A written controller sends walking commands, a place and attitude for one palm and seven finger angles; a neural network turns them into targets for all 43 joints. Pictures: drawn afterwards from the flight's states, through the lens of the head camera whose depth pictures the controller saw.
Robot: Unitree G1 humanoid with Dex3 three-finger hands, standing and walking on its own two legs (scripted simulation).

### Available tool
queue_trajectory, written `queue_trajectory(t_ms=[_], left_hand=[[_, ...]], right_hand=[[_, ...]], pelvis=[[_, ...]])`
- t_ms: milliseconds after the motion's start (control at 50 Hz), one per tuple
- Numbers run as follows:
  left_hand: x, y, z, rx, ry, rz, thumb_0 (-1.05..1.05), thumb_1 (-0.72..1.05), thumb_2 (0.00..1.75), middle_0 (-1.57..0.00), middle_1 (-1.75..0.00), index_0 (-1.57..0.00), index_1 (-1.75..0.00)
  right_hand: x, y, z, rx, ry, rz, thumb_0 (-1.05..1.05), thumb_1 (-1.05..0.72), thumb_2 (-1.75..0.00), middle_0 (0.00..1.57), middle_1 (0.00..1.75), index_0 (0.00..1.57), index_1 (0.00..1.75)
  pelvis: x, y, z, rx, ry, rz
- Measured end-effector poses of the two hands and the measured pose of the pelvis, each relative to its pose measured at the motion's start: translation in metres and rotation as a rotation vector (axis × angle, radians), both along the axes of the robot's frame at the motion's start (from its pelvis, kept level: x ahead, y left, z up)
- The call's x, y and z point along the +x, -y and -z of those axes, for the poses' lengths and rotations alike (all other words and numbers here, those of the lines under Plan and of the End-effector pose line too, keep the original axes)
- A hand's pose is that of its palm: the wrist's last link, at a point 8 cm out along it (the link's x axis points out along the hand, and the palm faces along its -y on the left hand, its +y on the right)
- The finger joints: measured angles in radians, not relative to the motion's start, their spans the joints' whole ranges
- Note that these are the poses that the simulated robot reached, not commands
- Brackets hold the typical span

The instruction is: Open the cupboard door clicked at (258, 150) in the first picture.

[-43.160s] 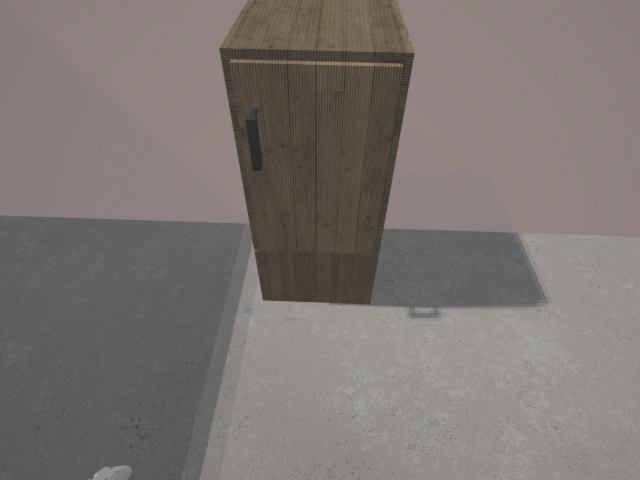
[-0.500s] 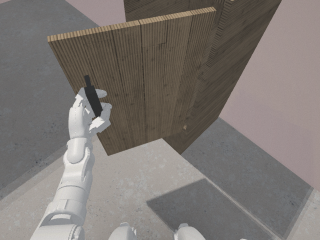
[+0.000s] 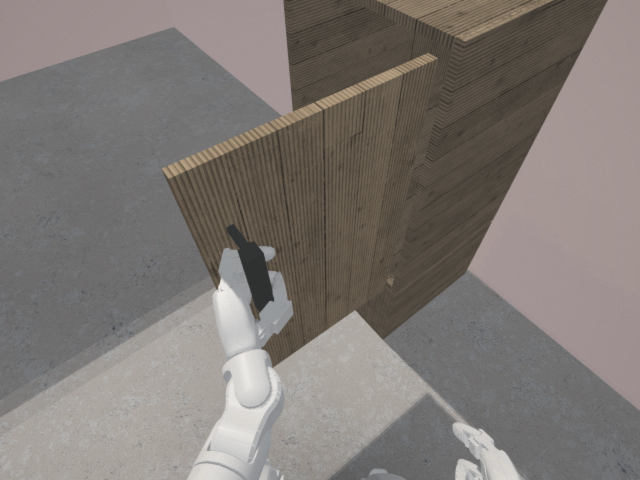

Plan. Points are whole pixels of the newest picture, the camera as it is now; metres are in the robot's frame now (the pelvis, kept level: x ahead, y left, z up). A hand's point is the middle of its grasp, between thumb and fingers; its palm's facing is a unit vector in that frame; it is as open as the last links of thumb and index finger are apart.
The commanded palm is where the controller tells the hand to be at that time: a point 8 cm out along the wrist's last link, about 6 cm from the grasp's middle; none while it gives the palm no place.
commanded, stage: pull the door open along its arc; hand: left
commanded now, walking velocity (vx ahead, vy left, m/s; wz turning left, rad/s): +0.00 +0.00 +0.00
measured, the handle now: (251, 271) +0.37 +0.10 +0.04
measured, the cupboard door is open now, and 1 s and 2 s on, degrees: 88 91 95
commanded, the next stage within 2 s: open thumb and fingers to let go in 0.08 s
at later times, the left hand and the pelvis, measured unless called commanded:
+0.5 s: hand (288, 313) +0.32 +0.05 +0.04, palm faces +0.33 -0.94 -0.03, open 8.3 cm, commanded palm +0.27 +0.09 +0.04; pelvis -0.01 -0.01 +0.00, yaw +2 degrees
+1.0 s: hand (291, 314) +0.32 +0.05 +0.04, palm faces +0.27 -0.96 -0.03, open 15.0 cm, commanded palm +0.28 +0.08 +0.04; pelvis -0.02 +0.01 -0.01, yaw +1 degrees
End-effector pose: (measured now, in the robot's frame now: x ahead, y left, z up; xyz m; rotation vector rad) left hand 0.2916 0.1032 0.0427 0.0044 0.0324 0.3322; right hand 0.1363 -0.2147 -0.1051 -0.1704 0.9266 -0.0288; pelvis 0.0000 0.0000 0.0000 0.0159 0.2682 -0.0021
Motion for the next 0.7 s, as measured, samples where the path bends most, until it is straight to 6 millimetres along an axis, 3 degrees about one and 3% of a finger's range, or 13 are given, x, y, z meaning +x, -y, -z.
queue_trajectory(t_ms=[160,360,480,700], left_hand=[[-0.017,0.018,-0.001,0.012,-0.015,0.038,0.03,0.69,0.73,-0.32,-1.32,-0.36,-1.35],[-0.009,0.015,0.003,0.02,-0.007,-0.004,0.01,0.59,0.76,-0.36,-1.32,-0.38,-1.33],[-0.013,0.01,0.003,0.021,-0.015,-0.002,0.01,0.36,0.67,-0.35,-1.3,-0.39,-1.3],[-0.013,0.008,0.005,0.02,0.002,0.02,0.0,-0.27,0.4,-0.31,-1.21,-0.34,-1.22]], right_hand=[[0.004,0.015,-0.002,-0.006,0.035,-0.009,0.01,-0.91,-0.9,0.2,0.3,0.2,0.3],[0.019,0.017,0.004,-0.018,0.06,-0.034,0.01,-0.91,-0.9,0.2,0.3,0.2,0.3],[0.02,0.009,0.005,0.0,0.06,-0.035,0.01,-0.91,-0.9,0.2,0.3,0.2,0.3],[0.01,-0.003,0.007,-0.004,0.051,-0.034,0.01,-0.91,-0.9,0.2,0.3,0.2,0.3]], pelvis=[[0.0,0.01,-0.002,0.01,0.008,-0.013],[-0.005,0.014,0.003,0.013,-0.008,-0.026],[-0.005,0.01,0.003,0.012,-0.005,-0.027],[-0.01,0.0,0.006,-0.002,-0.003,-0.024]])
